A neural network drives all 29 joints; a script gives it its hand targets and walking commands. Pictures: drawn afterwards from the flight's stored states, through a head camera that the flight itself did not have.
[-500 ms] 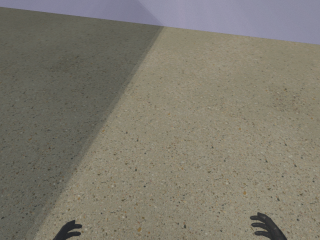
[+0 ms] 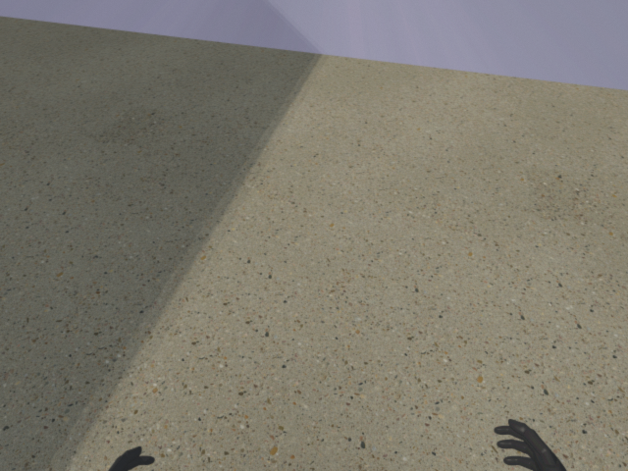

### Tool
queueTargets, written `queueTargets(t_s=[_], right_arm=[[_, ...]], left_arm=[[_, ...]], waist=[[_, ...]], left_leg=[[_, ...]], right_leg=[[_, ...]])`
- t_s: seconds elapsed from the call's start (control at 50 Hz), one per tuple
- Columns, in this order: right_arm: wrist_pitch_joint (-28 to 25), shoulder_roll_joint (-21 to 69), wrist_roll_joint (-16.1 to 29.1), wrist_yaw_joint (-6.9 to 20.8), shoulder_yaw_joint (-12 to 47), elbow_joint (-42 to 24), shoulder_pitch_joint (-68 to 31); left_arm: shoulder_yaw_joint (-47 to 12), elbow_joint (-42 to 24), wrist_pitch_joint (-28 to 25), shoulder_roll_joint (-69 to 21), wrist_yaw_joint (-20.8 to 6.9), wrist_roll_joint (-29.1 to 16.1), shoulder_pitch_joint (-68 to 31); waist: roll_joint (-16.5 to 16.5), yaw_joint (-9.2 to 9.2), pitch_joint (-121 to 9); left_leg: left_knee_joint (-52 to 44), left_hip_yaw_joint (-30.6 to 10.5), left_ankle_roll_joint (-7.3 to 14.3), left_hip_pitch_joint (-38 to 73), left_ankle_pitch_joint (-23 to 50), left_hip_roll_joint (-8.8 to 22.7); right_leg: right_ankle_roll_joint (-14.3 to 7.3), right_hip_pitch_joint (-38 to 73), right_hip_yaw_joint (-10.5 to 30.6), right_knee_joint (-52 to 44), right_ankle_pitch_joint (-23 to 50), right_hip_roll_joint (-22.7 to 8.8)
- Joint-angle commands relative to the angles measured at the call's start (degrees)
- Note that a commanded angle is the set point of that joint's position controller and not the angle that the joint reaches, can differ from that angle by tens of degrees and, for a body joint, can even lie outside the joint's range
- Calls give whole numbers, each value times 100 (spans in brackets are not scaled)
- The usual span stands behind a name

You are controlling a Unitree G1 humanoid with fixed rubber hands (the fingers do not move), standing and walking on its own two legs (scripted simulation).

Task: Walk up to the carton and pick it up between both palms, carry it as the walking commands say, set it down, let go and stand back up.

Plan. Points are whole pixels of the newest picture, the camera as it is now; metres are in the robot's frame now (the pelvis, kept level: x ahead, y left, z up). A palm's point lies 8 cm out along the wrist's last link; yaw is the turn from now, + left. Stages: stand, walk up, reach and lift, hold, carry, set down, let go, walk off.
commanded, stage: stand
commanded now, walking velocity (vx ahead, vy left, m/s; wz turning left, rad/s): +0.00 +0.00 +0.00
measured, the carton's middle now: out of the picture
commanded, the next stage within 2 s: walk up in 1.38 s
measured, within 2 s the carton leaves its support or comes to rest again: neither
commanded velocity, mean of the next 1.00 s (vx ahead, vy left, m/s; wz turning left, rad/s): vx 0.00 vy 0.00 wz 0.00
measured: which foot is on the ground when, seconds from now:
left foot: down 0.00-1.00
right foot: down 0.00-1.00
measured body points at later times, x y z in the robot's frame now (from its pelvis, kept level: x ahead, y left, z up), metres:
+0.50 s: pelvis -0.01 +0.00 +0.00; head -0.02 +0.00 +0.45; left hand +0.11 +0.27 -0.11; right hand +0.14 -0.29 -0.08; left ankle +0.00 +0.12 -0.72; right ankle +0.00 -0.12 -0.72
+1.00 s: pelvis -0.02 +0.00 +0.00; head -0.02 +0.00 +0.45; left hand +0.09 +0.27 -0.11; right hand +0.12 -0.30 -0.08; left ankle +0.00 +0.12 -0.72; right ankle +0.00 -0.12 -0.72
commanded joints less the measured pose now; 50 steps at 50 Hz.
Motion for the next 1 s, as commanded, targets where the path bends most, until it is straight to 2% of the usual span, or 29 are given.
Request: queueTargets(t_s=[0.0, 0.54, 0.98], right_arm=[[-225, -1032, 7, -52, -344, 53, -354], [-207, -1073, 16, -37, -308, 432, -445], [-201, -1076, 28, -25, -264, 790, -520]], left_arm=[[472, -236, -212, 1389, -5, -23, -409], [440, 155, -192, 1420, -26, -35, -467], [410, 430, -182, 1394, -39, -55, -479]], waist=[[70, 16, -368], [81, 23, -93], [98, 17, -244]], left_leg=[[-702, -568, 427, 212, 1237, 522], [-1041, -692, 394, 132, 734, 552], [-1271, -700, 364, 295, 823, 607]], right_leg=[[-408, 160, 505, -682, 1191, -473], [-381, 73, 606, -986, 728, -467], [-344, 241, 585, -1179, 806, -504]])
